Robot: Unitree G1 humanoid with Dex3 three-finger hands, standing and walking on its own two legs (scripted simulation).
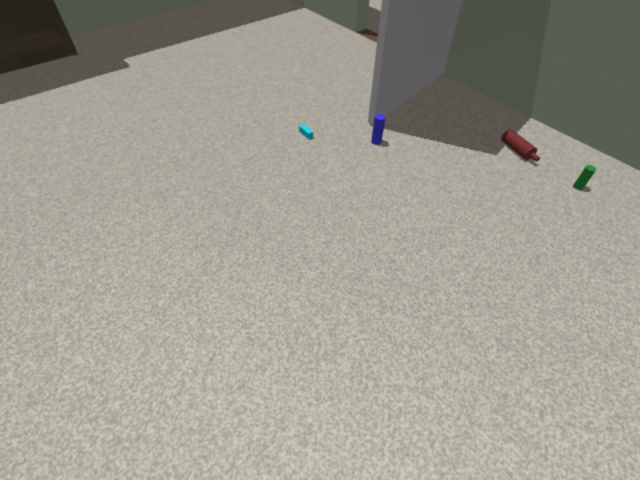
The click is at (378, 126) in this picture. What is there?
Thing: slim round
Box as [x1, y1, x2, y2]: [371, 114, 384, 144]
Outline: 382,114 376,114 374,118 371,141 375,144 378,144 381,141 384,122 384,115
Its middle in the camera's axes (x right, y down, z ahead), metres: +0.32 -0.56 +2.04
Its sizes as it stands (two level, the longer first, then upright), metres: 0.055 0.055 0.154
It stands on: the floor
